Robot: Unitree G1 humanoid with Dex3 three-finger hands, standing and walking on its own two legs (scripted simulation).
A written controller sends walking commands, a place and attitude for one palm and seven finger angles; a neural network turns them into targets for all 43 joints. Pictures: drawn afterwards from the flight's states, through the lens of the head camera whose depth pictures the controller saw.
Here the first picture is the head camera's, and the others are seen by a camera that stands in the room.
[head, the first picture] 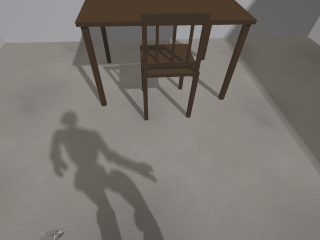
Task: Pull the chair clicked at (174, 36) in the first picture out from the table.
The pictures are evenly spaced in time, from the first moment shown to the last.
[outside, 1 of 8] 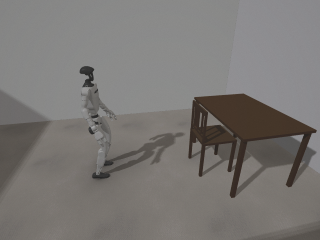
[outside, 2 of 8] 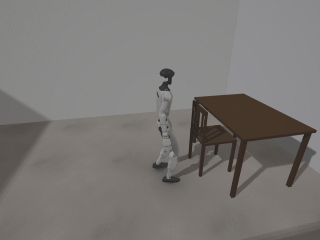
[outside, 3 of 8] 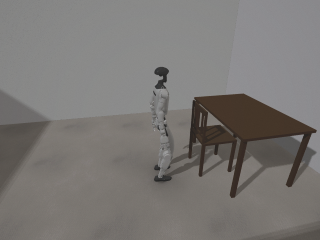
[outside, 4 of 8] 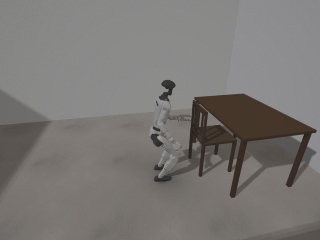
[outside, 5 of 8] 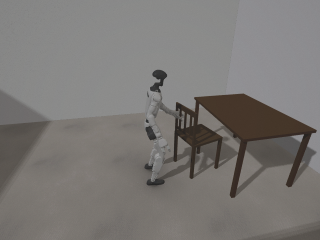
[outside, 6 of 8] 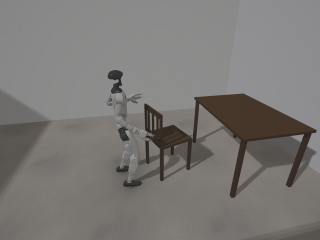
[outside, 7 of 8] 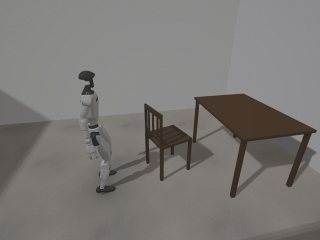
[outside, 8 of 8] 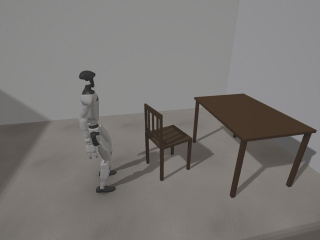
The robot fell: no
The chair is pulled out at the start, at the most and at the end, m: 0.00 0.55 0.55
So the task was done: yes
